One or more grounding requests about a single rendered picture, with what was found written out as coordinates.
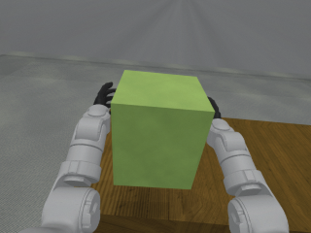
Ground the right robot hand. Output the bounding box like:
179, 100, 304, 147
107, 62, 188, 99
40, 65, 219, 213
208, 97, 222, 119

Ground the left robot hand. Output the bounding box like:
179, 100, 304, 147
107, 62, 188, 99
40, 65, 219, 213
93, 82, 117, 114

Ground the robot left upper arm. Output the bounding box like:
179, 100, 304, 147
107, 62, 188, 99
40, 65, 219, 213
18, 186, 100, 233

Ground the robot right upper arm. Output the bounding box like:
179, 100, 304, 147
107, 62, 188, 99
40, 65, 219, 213
227, 194, 290, 233

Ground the robot right forearm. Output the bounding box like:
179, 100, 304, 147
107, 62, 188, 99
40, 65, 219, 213
206, 118, 290, 232

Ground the robot left forearm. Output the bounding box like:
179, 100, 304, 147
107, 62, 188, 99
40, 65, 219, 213
41, 104, 111, 224

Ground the carton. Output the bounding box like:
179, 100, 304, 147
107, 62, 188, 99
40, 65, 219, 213
111, 70, 215, 189

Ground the pedestal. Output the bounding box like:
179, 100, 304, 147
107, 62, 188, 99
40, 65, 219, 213
74, 109, 311, 233

